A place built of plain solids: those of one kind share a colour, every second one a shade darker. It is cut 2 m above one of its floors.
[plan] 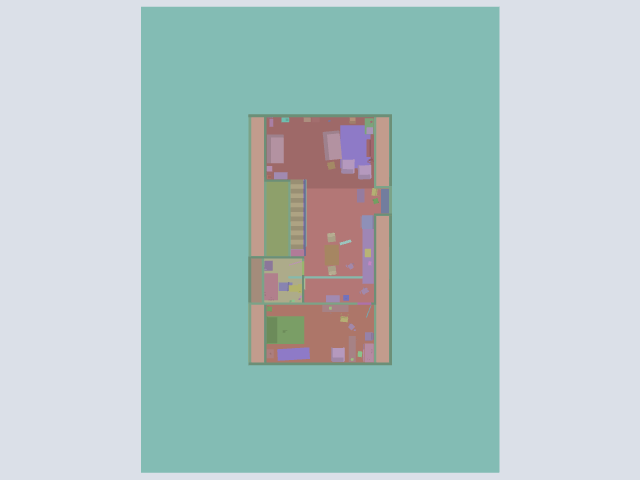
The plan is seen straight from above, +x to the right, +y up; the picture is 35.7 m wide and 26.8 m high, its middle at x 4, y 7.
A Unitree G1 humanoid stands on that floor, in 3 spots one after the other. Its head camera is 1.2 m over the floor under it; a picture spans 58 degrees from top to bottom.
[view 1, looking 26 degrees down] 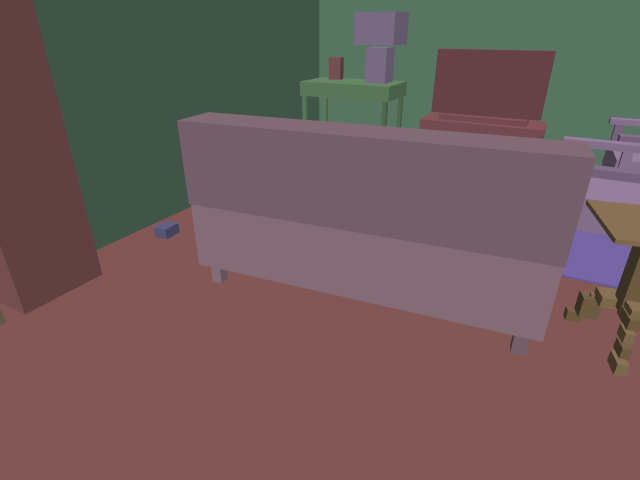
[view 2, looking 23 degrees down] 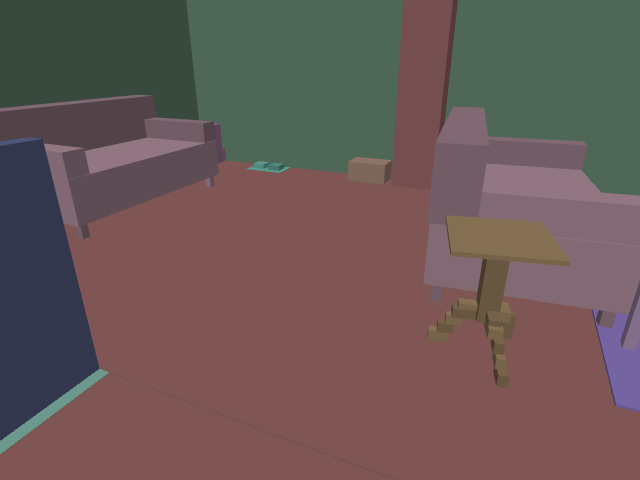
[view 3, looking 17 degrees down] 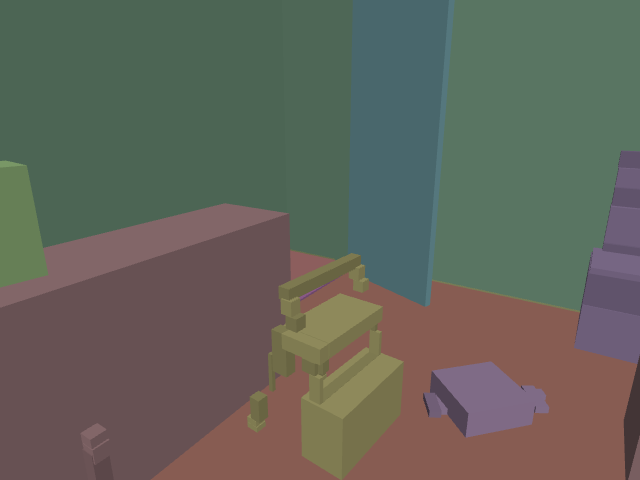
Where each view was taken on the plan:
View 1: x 2.74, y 11.58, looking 28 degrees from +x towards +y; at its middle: sofa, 1.87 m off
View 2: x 4.62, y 9.43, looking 114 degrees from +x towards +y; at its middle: upper_floor_living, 3.07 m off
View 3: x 4.12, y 1.88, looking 33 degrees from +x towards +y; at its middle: wall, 3.60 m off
